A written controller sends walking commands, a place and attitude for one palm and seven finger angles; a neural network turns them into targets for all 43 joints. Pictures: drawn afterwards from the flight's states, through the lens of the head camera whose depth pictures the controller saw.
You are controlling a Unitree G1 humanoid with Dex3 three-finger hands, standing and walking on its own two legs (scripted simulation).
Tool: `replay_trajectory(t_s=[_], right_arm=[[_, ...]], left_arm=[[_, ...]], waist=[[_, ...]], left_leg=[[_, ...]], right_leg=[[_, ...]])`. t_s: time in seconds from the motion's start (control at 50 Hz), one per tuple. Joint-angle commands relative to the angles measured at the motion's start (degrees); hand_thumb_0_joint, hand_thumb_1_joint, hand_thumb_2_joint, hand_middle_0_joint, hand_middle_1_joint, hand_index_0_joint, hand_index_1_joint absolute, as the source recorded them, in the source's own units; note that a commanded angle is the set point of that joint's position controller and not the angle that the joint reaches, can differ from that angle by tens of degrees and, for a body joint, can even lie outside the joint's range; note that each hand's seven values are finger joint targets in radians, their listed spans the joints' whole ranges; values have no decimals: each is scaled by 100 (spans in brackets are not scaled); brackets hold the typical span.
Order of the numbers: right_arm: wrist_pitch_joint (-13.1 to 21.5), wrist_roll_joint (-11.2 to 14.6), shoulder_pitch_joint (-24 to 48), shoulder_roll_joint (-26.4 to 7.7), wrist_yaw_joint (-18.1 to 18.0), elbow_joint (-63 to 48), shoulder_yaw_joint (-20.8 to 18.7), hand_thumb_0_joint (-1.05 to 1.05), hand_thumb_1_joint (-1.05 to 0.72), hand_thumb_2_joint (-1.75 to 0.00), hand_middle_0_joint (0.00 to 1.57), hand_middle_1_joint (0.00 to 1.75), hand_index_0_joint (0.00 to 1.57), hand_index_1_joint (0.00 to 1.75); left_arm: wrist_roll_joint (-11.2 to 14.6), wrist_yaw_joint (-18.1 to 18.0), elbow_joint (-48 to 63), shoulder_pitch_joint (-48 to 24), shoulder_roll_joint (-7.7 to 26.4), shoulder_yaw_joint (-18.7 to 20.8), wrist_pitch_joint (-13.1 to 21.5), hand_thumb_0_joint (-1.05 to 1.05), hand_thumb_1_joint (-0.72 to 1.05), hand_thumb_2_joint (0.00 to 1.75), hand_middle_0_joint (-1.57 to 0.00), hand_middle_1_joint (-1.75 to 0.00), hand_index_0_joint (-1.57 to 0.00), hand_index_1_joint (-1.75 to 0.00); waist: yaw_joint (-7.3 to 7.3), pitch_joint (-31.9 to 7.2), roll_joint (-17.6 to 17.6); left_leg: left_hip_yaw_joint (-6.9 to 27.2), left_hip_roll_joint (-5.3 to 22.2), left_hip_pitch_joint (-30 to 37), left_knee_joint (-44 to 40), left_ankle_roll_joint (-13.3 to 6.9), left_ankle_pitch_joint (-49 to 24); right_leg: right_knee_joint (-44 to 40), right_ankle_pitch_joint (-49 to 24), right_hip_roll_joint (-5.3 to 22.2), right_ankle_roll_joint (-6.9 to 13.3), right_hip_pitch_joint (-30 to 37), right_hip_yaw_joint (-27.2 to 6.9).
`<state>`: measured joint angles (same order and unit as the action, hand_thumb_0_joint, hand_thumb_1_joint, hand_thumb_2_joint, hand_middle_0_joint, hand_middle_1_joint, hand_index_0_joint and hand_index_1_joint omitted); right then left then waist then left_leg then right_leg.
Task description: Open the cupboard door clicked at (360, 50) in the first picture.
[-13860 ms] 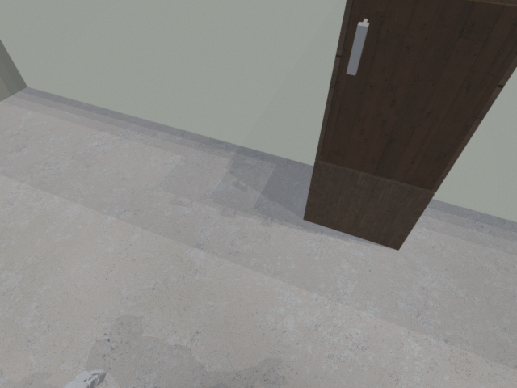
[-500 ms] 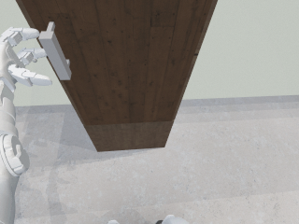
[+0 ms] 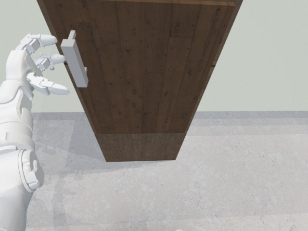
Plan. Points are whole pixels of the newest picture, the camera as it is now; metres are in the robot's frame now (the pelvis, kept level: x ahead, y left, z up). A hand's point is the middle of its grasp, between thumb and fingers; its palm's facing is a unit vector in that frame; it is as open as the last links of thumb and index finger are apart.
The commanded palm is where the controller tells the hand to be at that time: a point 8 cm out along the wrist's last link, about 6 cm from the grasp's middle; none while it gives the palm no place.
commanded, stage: move the hooked fingers beside the handle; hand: left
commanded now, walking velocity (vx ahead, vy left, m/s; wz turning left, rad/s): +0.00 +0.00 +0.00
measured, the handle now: (77, 59) +0.52 +0.18 +0.13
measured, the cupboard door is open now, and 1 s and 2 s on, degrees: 0 0 0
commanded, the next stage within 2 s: slide the fingers in behind the handle in 0.92 s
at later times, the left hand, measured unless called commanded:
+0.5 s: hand (53, 73) +0.47 +0.23 +0.14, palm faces -0.02 -1.00 +0.03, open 14.0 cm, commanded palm +0.45 +0.29 +0.13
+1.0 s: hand (51, 72) +0.47 +0.24 +0.13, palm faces -0.02 -1.00 +0.03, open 14.0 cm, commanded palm +0.45 +0.29 +0.13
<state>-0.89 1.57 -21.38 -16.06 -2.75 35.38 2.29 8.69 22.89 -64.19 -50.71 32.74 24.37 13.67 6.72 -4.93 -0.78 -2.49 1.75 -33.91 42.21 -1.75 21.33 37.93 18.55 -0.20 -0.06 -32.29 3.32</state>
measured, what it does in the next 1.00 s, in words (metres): stands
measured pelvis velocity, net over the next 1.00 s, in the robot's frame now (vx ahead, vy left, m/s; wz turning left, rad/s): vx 0.00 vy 0.00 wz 0.00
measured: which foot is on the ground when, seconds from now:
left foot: down 0.00-1.00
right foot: down 0.00-1.00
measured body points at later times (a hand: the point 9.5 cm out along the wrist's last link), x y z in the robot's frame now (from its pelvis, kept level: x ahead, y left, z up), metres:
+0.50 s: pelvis -0.01 +0.00 +0.00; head +0.07 +0.01 +0.44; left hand +0.47 +0.29 +0.14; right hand +0.01 -0.28 -0.11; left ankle -0.01 +0.09 -0.72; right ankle -0.01 -0.12 -0.72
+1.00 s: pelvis +0.00 +0.00 +0.00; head +0.08 +0.02 +0.44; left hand +0.47 +0.29 +0.14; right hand +0.02 -0.27 -0.11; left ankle -0.01 +0.09 -0.72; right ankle -0.01 -0.12 -0.72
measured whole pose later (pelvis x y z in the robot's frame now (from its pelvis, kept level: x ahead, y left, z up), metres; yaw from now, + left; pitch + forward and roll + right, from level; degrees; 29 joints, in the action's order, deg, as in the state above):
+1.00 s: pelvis +0.00 +0.00 +0.00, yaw +0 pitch +14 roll -2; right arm -1.4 1.6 -23.3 -16.6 -3.3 35.7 2.5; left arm 8.8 24.3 -66.6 -51.5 34.9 23.8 13.0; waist 7.5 -4.6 -0.7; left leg -2.0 1.9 -35.8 43.5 -1.7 21.5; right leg 38.8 18.6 -0.4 0.1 -33.9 3.6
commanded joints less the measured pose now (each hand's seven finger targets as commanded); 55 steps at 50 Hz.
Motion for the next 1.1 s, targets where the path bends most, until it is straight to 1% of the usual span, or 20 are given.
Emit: replay_trajectory(t_s=[0.0, 0.02, 0.08, 0.14, 0.22, 0.24, 0.28, 0.34, 0.4, 0.46, 0.52, 0.54, 0.64, 0.72, 0.74, 0.8, 0.84, 0.9, 1.0, 1.08], right_arm=[[42, 45, -717, -1065, -90, -404, -351, 0, -90, -90, 20, 30, 20, 30], [38, 44, -714, -1063, -94, -462, -336, 0, -90, -90, 20, 30, 20, 30], [14, 36, -713, -1076, -101, -537, -334, 0, -90, -90, 20, 30, 20, 30], [25, 37, -672, -1067, -130, -557, -340, 0, -90, -90, 20, 30, 20, 30], [72, 46, -655, -1043, -169, -402, -343, 0, -90, -90, 20, 30, 20, 30], [75, 45, -675, -1064, -175, -350, -353, 0, -90, -90, 20, 30, 20, 30], [91, 69, -675, -1072, -191, -277, -323, 0, -90, -90, 20, 30, 20, 30], [115, 65, -710, -1086, -204, -248, -328, 0, -90, -90, 20, 30, 20, 30], [129, 43, -762, -1121, -205, -261, -312, 0, -90, -90, 20, 30, 20, 30], [156, 16, -821, -1132, -193, -297, -316, 0, -90, -90, 20, 30, 20, 30], [125, 1, -863, -1158, -187, -353, -303, 0, -90, -90, 20, 30, 20, 30], [109, 20, -843, -1141, -181, -389, -296, 0, -90, -90, 20, 30, 20, 30], [46, 52, -822, -1106, -166, -455, -301, 0, -90, -90, 20, 30, 20, 30], [30, 57, -882, -1123, -195, -418, -335, 0, -90, -90, 20, 30, 20, 30], [28, 51, -912, -1157, -202, -377, -362, 0, -90, -90, 20, 30, 20, 30], [47, 39, -915, -1145, -197, -319, -365, 0, -90, -90, 20, 30, 20, 30], [48, 23, -931, -1142, -192, -287, -361, 0, -90, -90, 20, 30, 20, 30], [63, 1, -895, -1096, -142, -297, -365, 0, -90, -90, 20, 30, 20, 30], [45, 9, -833, -1095, -113, -370, -341, 0, -90, -90, 20, 30, 20, 30], [56, 9, -777, -1060, -104, -402, -346, 0, -90, -90, 20, 30, 20, 30]], left_arm=[[44, -35, 705, -2219, 1692, 104, 58, 0, -50, 30, -30, -120, -30, -120], [45, -38, 711, -2207, 1605, 39, 50, 0, -50, 30, -30, -120, -30, -120], [27, -50, 864, -2237, 2005, 314, 166, 0, -50, 30, -30, -120, -30, -120], [128, 26, 1298, -2605, 2086, 369, 460, 0, -50, 30, -30, -120, -30, -120], [192, 158, 1447, -3035, 1754, 51, 614, 0, -50, 30, -30, -120, -30, -120], [189, 174, 1345, -2884, 1913, 205, 586, 0, -50, 30, -30, -120, -30, -120], [219, 230, 963, -2837, 1639, -44, 407, 0, -50, 30, -30, -120, -30, -120], [210, 254, 729, -2726, 1505, -163, 198, 0, -50, 30, -30, -120, -30, -120], [150, 146, 580, -2840, 1694, -80, 125, 0, -50, 30, -30, -120, -30, -120], [108, 5, 791, -3016, 2045, 207, 311, 0, -50, 30, -30, -120, -30, -120], [39, -90, 819, -2929, 2719, 688, 480, 0, -50, 30, -30, -120, -30, -120], [-37, -80, 860, -2932, 2814, 696, 512, 0, -50, 30, -30, -120, -30, -120], [-81, 128, 809, -2627, 2466, 368, 468, 0, -50, 30, -30, -120, -30, -120], [196, 370, 819, -2634, 1861, 3, 324, 0, -50, 30, -30, -120, -30, -120], [245, 391, 860, -2622, 2058, 207, 301, 0, -50, 30, -30, -120, -30, -120], [305, 405, 854, -2690, 1800, 56, 242, 0, -50, 30, -30, -120, -30, -120], [271, 306, 971, -2779, 1940, 168, 281, 0, -50, 30, -30, -120, -30, -120], [177, 148, 1058, -2704, 1714, 30, 314, 0, -50, 30, -30, -120, -30, -120], [93, -45, 1003, -2612, 2091, 350, 339, 0, -50, 30, -30, -120, -30, -120], [57, -89, 1129, -2722, 1786, 109, 400, 0, -50, 30, -30, -120, -30, -120]], waist=[[-8, -1828, -396], [-14, -1800, -418], [-44, -1958, -197], [-27, -2299, -453], [149, -2296, -861], [68, -2332, -847], [178, -1940, -682], [180, -1839, -704], [211, -1681, -476], [147, -2081, -465], [33, -2300, -288], [4, -2423, -475], [19, -2361, -928], [181, -2148, -706], [140, -2211, -581], [202, -2039, -478], [152, -2066, -620], [118, -2076, -790], [25, -2186, -674], [94, -2245, -674]], left_leg=[[407, -36, 1419, -392, -6, -2489], [402, -57, 1401, -375, -17, -2519], [365, -57, 1277, -360, -34, -2355], [358, -63, 1501, -315, -26, -2415], [429, -53, 1842, -283, -13, -2294], [469, -42, 1848, -296, 6, -2255], [483, -44, 1632, -358, -9, -1958], [462, -60, 1507, -366, -25, -1895], [478, -70, 1203, -411, -44, -1525], [474, -75, 1251, -357, -39, -1672], [420, -99, 959, -306, -71, -1772], [388, -102, 966, -306, -60, -1816], [342, -93, 1241, -266, -39, -2082], [413, -31, 1516, -295, -46, -2115], [423, -10, 1523, -290, -46, -2113], [457, -12, 1502, -313, -42, -2024], [496, -9, 1561, -306, -20, -2232], [531, -3, 1688, -282, 24, -2317], [479, -27, 1498, -259, 15, -2325], [485, -18, 1610, -235, 17, -2406]], right_leg=[[-210, -2104, -187, 113, 631, -94], [-191, -2106, -184, 134, 642, -87], [-174, -2192, -184, 112, 847, -159], [-140, -2278, -198, 119, 939, -217], [-208, -1964, -212, 142, 615, -191], [-224, -1888, -214, 147, 587, -179], [-299, -1674, -205, 137, 404, -143], [-307, -1645, -184, 139, 357, -131], [-328, -1372, -169, 115, 338, -149], [-243, -1518, -169, 110, 553, -196], [-156, -1805, -174, 106, 1006, -271], [-134, -1904, -165, 93, 1064, -300], [-141, -2037, -197, 116, 830, -245], [-251, -1827, -250, 126, 485, -147], [-253, -1855, -252, 112, 518, -149], [-273, -1725, -247, 110, 371, -113], [-216, -1800, -236, 129, 356, -109], [-185, -1694, -230, 139, 219, -86], [-118, -1877, -219, 136, 504, -124], [-113, -1931, -224, 115, 455, -120]])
